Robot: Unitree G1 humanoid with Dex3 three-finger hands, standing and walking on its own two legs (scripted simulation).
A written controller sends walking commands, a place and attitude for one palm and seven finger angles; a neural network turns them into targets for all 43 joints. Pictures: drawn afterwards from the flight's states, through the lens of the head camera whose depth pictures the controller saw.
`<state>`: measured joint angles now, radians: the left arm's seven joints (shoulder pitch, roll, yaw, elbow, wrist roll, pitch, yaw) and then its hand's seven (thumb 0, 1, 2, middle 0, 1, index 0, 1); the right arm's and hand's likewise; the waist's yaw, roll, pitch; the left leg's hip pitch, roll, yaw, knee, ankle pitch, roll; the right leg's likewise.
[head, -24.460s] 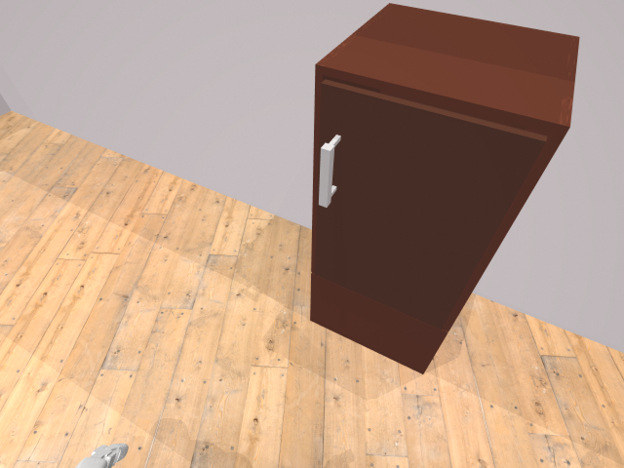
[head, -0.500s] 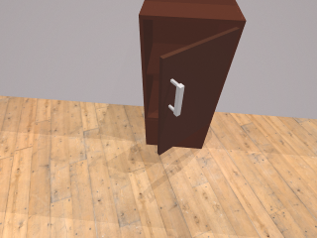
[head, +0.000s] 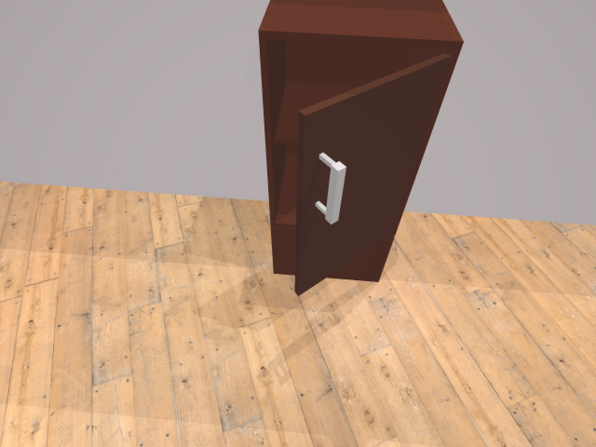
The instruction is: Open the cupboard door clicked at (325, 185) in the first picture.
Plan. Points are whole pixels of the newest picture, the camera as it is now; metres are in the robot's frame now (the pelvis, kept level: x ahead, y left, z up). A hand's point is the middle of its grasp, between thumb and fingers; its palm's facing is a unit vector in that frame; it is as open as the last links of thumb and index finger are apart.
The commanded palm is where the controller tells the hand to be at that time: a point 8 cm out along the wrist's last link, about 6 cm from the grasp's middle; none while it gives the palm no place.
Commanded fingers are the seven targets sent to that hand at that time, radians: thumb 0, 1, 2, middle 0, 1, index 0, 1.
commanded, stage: walk to a spot facing it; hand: left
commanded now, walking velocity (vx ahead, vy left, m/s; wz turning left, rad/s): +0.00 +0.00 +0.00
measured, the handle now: (328, 189) +0.58 -0.02 -0.02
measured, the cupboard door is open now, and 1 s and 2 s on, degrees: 42 42 42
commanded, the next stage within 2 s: none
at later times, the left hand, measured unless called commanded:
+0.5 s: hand out of the picture +0.06 +0.17 -0.18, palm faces -0.07 -0.96 -0.27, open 7.4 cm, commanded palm none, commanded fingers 0.00 0.90 0.90 -0.20 -0.30 -0.20 -0.30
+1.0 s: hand out of the picture +0.14 +0.17 -0.18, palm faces -0.30 -0.93 -0.21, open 7.4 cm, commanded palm none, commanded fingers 0.00 0.90 0.90 -0.20 -0.30 -0.20 -0.30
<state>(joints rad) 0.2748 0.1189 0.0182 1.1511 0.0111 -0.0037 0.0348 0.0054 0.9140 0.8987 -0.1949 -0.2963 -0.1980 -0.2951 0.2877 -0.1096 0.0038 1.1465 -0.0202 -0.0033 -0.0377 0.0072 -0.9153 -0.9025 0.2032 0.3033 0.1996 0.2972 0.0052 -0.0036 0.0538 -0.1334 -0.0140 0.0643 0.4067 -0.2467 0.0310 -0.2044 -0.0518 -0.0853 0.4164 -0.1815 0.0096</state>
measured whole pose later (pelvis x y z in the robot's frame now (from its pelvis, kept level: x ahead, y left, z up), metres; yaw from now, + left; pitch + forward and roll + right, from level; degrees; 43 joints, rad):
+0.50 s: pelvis +0.00 -0.03 -0.02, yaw -10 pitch +0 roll +2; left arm 0.23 0.18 0.10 1.01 0.03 0.04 -0.01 0.00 0.91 0.90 -0.19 -0.30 -0.20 -0.30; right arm 0.23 -0.18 -0.06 1.03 -0.03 0.03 -0.05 0.01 -0.91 -0.90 0.21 0.30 0.20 0.30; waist 0.02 0.03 0.11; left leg -0.23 0.08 0.20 0.65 -0.39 -0.01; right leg -0.33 0.00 -0.05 0.67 -0.30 -0.02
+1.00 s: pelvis +0.03 +0.00 -0.01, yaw -25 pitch +2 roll -1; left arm 0.26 0.21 0.09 0.93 0.02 0.05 0.00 0.00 0.90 0.90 -0.20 -0.30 -0.20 -0.30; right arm 0.06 -0.21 -0.05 0.88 0.00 0.02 -0.04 0.01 -0.91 -0.90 0.20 0.30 0.20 0.30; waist 0.05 -0.03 0.08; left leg -0.33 0.00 -0.03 0.61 -0.33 -0.03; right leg -0.31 0.11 0.19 0.52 -0.23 -0.01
